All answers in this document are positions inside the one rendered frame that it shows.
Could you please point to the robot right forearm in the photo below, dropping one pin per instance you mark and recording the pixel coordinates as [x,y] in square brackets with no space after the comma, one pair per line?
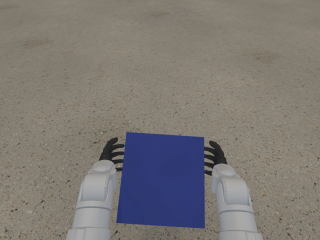
[234,205]

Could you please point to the robot right hand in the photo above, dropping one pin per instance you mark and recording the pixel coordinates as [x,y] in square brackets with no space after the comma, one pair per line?
[218,157]

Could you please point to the robot left forearm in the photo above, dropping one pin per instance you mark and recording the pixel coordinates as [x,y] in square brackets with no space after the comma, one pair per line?
[94,203]

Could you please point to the carton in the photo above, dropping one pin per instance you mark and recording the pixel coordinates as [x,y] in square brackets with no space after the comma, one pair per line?
[162,181]

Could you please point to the robot left hand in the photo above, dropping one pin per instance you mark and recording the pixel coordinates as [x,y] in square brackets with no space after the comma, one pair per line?
[107,153]

